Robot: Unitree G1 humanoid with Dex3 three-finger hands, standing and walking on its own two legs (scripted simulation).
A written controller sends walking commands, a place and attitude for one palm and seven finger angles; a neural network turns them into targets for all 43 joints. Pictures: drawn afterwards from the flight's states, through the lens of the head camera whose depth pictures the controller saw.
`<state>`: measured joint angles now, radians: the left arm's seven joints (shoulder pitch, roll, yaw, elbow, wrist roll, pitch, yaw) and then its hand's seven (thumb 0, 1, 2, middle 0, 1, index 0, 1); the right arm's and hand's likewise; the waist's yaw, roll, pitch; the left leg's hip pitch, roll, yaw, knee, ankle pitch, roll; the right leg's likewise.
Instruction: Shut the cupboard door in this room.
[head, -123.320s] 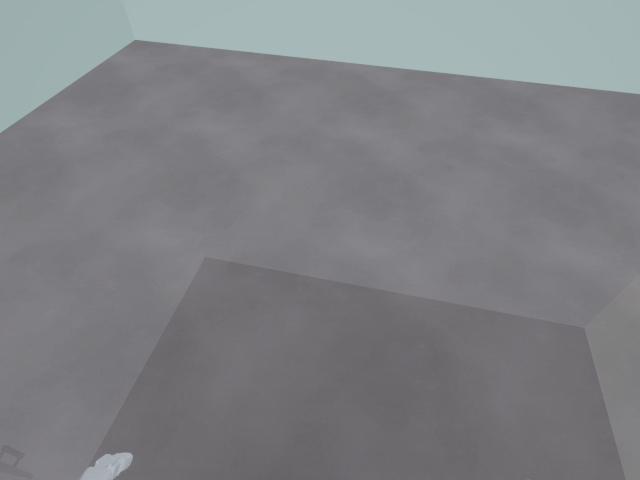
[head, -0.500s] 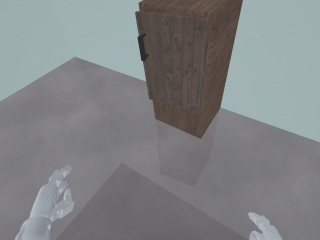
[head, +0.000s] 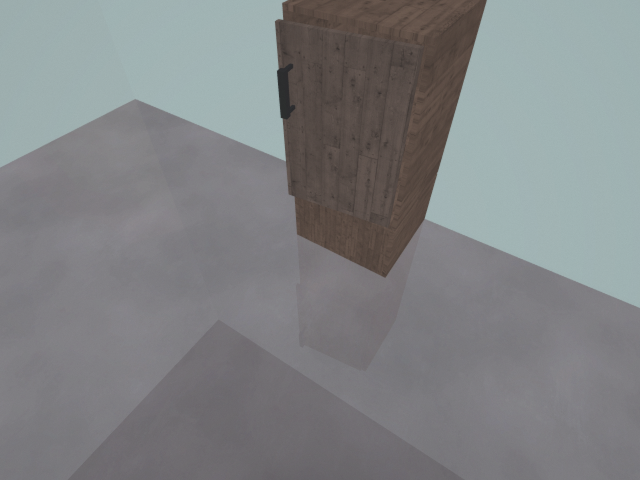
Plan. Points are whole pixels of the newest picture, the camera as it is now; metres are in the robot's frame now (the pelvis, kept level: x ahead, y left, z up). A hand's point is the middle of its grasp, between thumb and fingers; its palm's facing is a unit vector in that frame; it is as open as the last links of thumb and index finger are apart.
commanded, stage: let the arm hang, fingers relaxed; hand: left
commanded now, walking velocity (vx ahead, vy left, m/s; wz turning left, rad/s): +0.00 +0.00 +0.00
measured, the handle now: (287, 91) +1.09 +0.17 -0.06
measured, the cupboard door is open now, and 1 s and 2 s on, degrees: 7 7 7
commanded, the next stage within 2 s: look to check the result in 0.46 s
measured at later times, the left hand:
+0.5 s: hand out of the picture +0.09 +0.22 -0.16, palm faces -0.01 -0.96 -0.26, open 7.4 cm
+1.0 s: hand out of the picture +0.10 +0.23 -0.15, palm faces +0.01 -0.94 -0.33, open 7.4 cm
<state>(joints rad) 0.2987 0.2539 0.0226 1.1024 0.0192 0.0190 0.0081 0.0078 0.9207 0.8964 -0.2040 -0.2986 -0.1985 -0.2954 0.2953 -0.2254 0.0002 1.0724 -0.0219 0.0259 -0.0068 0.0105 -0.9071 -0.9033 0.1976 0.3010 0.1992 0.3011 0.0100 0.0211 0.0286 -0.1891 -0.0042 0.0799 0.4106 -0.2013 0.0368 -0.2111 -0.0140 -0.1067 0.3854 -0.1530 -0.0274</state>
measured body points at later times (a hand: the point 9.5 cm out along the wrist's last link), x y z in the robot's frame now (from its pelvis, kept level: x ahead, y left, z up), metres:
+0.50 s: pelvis +0.02 +0.00 +0.00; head +0.02 +0.00 +0.45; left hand +0.09 +0.27 -0.14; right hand +0.07 -0.27 -0.14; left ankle +0.02 +0.09 -0.74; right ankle +0.04 -0.10 -0.74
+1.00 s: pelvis +0.05 -0.01 +0.01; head +0.05 -0.02 +0.46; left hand +0.10 +0.28 -0.13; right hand +0.11 -0.29 -0.14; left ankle +0.02 +0.09 -0.74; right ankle +0.04 -0.10 -0.74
